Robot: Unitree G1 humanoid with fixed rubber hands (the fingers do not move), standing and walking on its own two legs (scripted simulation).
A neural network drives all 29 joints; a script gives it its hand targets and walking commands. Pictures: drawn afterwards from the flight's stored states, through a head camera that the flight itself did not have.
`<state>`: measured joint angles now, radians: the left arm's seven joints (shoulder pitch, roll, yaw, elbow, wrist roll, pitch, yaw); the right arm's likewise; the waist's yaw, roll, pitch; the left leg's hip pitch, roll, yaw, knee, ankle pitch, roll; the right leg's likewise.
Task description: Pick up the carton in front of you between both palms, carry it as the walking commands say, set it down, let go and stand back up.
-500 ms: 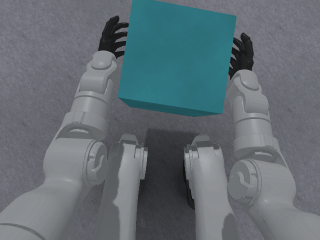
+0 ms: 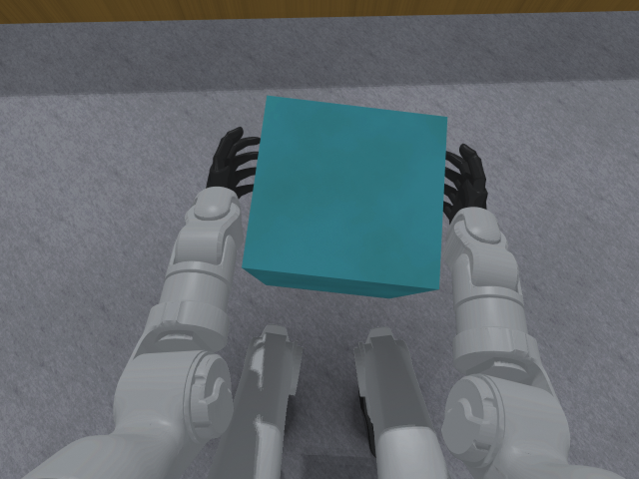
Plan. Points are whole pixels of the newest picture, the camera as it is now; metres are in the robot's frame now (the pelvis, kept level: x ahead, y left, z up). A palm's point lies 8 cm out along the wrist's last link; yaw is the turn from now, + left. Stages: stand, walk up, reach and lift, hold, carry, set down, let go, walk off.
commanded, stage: reach and lift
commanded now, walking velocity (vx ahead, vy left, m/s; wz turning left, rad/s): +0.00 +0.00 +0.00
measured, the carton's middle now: (339, 216) +0.44 -0.01 -0.12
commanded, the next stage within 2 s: hold in 1.96 s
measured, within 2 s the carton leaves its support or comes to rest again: neither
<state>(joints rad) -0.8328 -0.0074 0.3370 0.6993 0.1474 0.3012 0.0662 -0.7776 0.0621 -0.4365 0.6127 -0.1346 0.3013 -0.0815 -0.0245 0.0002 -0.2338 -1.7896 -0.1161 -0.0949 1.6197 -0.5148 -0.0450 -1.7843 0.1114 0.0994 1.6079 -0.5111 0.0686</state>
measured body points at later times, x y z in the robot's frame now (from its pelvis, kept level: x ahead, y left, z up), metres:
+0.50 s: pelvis +0.06 +0.00 +0.15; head +0.15 +0.00 +0.59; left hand +0.42 +0.14 +0.10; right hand +0.41 -0.16 +0.11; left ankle +0.09 +0.12 -0.51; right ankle +0.09 -0.13 -0.51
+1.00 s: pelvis +0.08 -0.01 +0.23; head +0.05 -0.01 +0.68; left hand +0.38 +0.15 +0.24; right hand +0.39 -0.16 +0.25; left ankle +0.09 +0.12 -0.51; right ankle +0.09 -0.13 -0.51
